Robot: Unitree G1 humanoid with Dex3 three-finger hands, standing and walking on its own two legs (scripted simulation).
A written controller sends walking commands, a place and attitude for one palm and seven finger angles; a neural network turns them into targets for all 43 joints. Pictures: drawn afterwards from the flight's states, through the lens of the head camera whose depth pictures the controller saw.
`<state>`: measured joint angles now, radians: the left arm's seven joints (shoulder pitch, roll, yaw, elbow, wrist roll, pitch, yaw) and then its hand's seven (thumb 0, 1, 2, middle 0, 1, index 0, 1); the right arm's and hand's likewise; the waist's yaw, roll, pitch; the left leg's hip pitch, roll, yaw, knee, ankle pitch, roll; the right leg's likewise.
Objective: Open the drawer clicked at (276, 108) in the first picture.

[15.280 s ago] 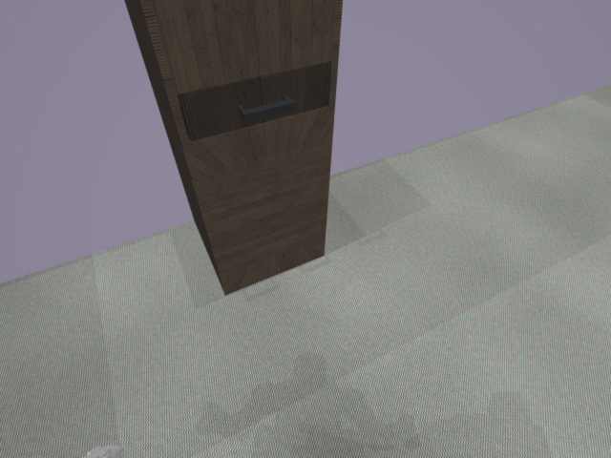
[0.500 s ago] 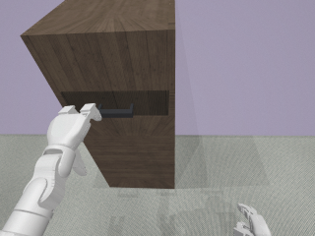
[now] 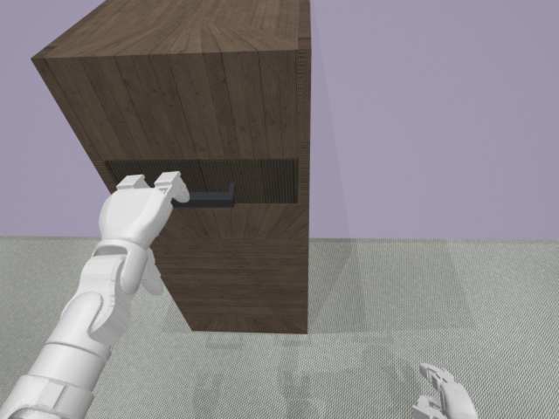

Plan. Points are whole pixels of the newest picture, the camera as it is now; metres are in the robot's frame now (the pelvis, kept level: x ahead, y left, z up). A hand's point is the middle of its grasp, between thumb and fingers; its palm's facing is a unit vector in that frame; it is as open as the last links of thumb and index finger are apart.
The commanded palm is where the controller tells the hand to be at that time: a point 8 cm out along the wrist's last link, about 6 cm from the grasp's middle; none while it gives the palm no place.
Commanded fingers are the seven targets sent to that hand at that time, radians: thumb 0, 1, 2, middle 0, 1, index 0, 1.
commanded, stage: move the hooked fingers above the handle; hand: left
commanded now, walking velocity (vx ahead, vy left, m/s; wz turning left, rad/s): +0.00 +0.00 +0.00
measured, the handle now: (202, 193) +0.52 +0.23 +0.00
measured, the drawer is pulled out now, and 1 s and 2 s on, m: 0.00 0.00 0.00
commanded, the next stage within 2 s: lower the fingers behind the handle in 1.86 s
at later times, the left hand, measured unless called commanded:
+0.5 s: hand (175, 216) +0.39 +0.22 +0.08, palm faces +0.04 -0.05 -1.00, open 13.8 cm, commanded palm +0.37 +0.23 +0.14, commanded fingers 0.00 -0.50 0.30 -0.30 -1.20 -0.30 -1.20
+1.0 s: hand (183, 201) +0.44 +0.22 +0.06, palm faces -0.01 -0.03 -1.00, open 13.8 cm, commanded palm +0.43 +0.22 +0.12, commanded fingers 0.00 -0.50 0.30 -0.30 -1.20 -0.30 -1.20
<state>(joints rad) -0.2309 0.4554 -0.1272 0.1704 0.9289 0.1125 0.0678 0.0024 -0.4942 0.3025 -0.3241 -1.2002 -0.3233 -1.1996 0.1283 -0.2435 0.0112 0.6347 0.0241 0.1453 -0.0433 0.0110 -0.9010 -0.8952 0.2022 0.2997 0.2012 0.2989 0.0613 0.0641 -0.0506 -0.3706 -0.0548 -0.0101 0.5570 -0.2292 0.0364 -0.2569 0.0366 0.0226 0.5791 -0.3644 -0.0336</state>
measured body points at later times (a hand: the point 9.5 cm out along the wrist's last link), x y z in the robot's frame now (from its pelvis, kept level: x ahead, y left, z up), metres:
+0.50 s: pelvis +0.00 +0.00 -0.01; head +0.02 -0.03 +0.44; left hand +0.38 +0.22 +0.13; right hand +0.14 -0.25 -0.13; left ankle +0.04 +0.10 -0.73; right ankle -0.04 -0.10 -0.73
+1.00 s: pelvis +0.01 +0.00 -0.01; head +0.04 -0.02 +0.44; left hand +0.43 +0.22 +0.12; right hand +0.09 -0.28 -0.14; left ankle +0.04 +0.10 -0.73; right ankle -0.04 -0.10 -0.73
